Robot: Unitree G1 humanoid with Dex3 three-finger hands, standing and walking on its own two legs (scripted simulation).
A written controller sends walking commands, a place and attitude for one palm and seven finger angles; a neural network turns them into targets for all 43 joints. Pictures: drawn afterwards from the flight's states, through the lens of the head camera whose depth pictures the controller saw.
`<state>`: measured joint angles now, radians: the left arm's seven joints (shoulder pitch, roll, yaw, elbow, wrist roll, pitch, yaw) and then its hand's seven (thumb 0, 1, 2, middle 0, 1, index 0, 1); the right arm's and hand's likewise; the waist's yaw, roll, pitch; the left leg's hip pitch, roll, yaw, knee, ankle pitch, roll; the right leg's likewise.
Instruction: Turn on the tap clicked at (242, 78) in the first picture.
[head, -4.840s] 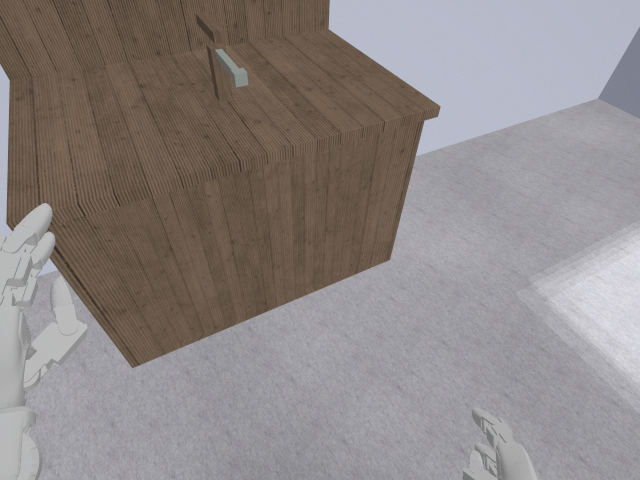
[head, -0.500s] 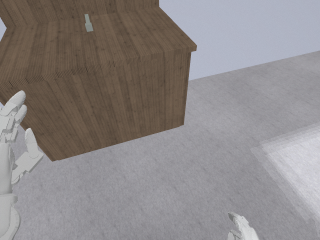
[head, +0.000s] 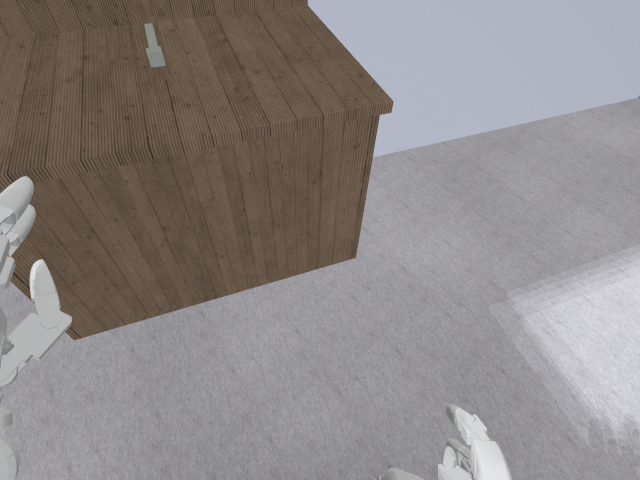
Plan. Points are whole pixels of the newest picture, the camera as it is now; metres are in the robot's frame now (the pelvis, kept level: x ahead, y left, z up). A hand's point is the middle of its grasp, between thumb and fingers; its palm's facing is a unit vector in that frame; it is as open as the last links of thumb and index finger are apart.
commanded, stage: take the last steps up to it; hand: left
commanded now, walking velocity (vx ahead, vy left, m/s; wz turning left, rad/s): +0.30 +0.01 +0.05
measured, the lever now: (155, 56) +0.82 +0.37 +0.10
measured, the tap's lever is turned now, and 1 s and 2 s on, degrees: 0 0 0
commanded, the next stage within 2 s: come to a stop and stand still in 1.70 s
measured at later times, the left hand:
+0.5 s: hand (117, 232) +0.32 +0.23 +0.17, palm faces +0.45 -0.80 -0.40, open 7.4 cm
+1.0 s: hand (190, 161) +0.45 +0.19 +0.16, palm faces +0.43 -0.79 -0.45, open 7.4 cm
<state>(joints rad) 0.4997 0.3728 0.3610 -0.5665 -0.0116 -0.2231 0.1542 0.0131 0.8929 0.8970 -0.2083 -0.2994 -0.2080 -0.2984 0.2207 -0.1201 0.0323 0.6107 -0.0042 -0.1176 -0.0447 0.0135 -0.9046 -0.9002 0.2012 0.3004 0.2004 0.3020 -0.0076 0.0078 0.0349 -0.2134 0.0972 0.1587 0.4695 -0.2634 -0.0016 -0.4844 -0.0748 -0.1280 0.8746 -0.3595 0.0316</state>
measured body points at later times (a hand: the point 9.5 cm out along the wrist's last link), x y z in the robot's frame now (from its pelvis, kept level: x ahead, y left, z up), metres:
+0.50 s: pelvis +0.12 -0.02 -0.01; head +0.14 +0.00 +0.44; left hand +0.29 +0.27 +0.19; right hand +0.29 -0.28 -0.09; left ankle +0.15 +0.10 -0.74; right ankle +0.09 -0.12 -0.74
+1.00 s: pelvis +0.23 -0.05 -0.02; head +0.27 -0.07 +0.43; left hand +0.42 +0.23 +0.18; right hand +0.40 -0.27 -0.13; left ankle +0.19 +0.08 -0.66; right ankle +0.28 -0.14 -0.74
